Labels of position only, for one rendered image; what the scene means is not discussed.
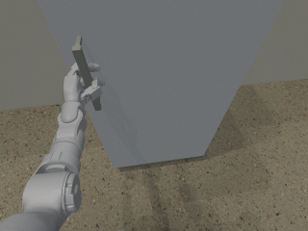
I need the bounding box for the robot left upper arm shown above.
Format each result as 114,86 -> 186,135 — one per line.
0,171 -> 82,231

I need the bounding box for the fridge door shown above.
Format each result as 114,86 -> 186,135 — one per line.
39,0 -> 285,168

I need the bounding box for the handle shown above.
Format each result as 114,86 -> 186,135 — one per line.
71,36 -> 102,111

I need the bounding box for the robot left hand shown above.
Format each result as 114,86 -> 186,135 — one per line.
63,62 -> 105,108

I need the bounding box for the left robot forearm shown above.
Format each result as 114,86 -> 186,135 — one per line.
21,101 -> 88,212

